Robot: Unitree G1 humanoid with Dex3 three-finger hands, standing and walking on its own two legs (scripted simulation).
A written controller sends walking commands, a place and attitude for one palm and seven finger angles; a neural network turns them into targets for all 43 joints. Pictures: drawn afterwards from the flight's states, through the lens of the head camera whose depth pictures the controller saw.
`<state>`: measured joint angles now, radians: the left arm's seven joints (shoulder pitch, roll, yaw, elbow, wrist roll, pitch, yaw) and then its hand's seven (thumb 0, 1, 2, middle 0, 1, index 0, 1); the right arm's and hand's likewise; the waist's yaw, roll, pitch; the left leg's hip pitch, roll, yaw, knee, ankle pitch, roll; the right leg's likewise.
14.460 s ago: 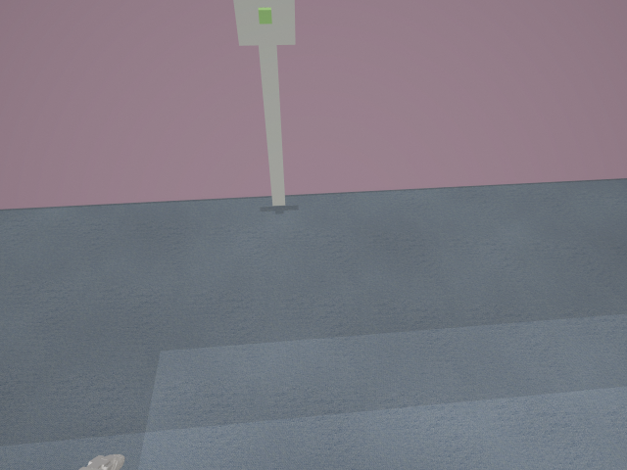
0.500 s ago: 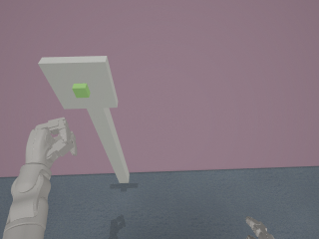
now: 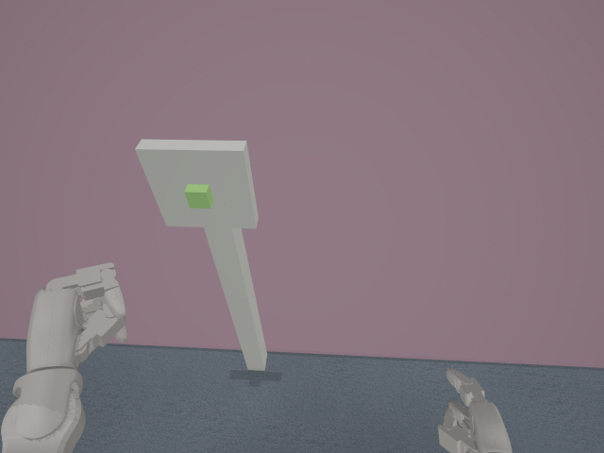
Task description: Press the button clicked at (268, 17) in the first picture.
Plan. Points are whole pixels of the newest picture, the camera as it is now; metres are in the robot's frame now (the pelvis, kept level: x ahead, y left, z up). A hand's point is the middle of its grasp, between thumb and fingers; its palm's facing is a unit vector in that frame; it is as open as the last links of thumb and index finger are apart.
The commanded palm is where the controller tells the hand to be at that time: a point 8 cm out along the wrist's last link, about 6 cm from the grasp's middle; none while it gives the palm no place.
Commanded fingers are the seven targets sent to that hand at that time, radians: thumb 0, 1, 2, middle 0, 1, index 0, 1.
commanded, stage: draw the hand back to the body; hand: left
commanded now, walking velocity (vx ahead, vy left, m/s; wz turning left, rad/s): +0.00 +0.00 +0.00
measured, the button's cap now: (199, 195) +0.51 +0.24 +0.06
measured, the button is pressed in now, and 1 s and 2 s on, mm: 0 0 0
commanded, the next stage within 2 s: step back with the hand held close in 0.58 s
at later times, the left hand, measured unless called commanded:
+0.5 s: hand (77, 341) +0.18 +0.24 +0.16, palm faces +0.40 -0.83 -0.39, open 3.1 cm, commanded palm +0.13 +0.28 +0.18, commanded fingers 0.00 0.90 0.90 -1.30 -1.50 -1.30 -1.50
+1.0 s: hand (78, 351) +0.17 +0.24 +0.15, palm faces +0.28 -0.84 -0.47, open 3.1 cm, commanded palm +0.11 +0.29 +0.17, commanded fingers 0.00 0.90 0.90 -1.30 -1.50 -1.30 -1.50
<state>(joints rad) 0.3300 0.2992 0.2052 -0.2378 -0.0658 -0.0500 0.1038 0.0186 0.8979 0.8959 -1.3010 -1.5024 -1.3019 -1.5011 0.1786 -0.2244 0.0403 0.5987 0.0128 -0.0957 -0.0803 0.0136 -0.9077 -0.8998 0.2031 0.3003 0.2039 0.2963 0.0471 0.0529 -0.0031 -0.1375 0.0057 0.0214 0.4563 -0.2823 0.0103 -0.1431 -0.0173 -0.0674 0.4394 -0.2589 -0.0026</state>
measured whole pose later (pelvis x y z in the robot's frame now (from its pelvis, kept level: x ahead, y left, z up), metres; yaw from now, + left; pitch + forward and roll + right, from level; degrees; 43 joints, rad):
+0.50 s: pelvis +0.00 +0.00 +0.00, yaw +0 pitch -4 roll -1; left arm 0.55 0.31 0.28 -0.48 -0.05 -0.08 0.10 0.02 0.89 0.90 -1.30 -1.50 -1.31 -1.50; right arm 0.20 -0.23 0.02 0.62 0.00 -0.12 -0.08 0.02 -0.91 -0.90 0.20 0.30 0.20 0.30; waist 0.07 0.07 0.00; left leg -0.10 0.01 0.03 0.44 -0.28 0.01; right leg -0.10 -0.01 -0.06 0.41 -0.25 0.00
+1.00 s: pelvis -0.03 +0.01 +0.00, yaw -2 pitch +0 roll -1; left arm 0.62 0.36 0.32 -0.53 -0.04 -0.14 0.10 0.02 0.89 0.90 -1.30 -1.50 -1.30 -1.50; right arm 0.18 -0.24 -0.01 0.55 0.00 0.00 -0.07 0.01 -0.91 -0.90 0.20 0.30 0.20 0.30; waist -0.01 0.03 0.02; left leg -0.22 0.01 0.06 0.46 -0.24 0.03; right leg -0.23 -0.02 -0.03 0.41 -0.19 0.01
